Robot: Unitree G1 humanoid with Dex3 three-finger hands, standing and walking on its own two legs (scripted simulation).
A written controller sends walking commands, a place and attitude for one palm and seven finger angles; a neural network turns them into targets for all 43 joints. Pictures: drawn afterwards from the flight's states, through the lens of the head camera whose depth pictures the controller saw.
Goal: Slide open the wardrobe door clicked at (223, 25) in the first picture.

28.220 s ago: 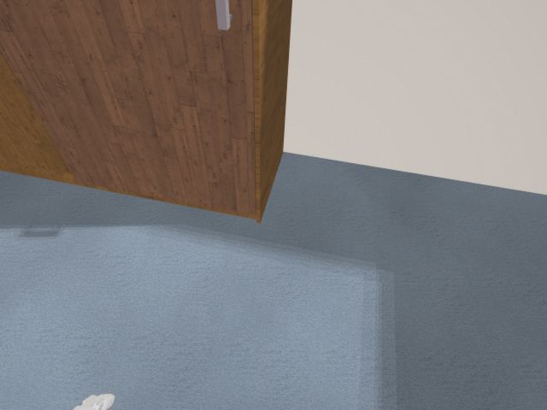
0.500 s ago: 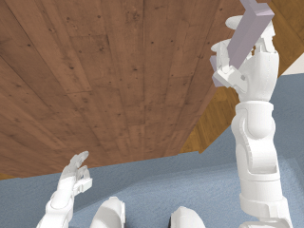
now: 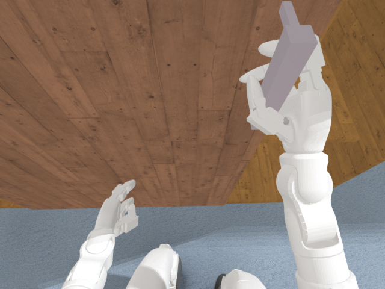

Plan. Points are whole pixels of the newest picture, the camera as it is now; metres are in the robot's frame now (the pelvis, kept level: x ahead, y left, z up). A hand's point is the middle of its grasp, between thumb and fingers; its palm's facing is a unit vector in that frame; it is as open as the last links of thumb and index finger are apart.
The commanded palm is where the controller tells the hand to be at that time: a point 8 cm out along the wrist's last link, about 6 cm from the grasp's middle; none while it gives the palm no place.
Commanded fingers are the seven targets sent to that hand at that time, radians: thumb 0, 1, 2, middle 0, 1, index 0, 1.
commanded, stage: step sideways, sliding the door along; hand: right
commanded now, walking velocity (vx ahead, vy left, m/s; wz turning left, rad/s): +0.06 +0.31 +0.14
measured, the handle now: (271, 74) +0.39 -0.08 +0.22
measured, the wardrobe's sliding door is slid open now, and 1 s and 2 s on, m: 0.38 0.58 0.58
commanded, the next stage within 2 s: stop walking and hold the door there in 0.98 s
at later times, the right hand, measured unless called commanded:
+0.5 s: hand (136, 106) +0.33 +0.09 +0.21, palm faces -0.03 +1.00 +0.00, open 6.3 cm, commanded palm +0.32 +0.07 +0.21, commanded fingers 0.00 -0.90 -0.90 0.45 1.40 0.45 1.40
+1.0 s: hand (92, 102) +0.34 +0.15 +0.21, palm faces +0.30 +0.95 -0.05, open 6.2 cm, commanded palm +0.30 +0.17 +0.21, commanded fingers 0.00 -0.90 -0.90 0.45 1.40 0.45 1.40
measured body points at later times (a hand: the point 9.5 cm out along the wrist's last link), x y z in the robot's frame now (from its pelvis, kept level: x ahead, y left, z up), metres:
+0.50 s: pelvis -0.06 +0.17 +0.00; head +0.02 +0.17 +0.44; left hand +0.12 +0.42 -0.10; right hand +0.33 +0.04 +0.21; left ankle -0.03 +0.28 -0.70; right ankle -0.02 +0.06 -0.73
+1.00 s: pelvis -0.08 +0.35 +0.00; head +0.00 +0.34 +0.45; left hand +0.10 +0.58 -0.11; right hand +0.31 +0.10 +0.21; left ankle -0.10 +0.47 -0.66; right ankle -0.05 +0.19 -0.72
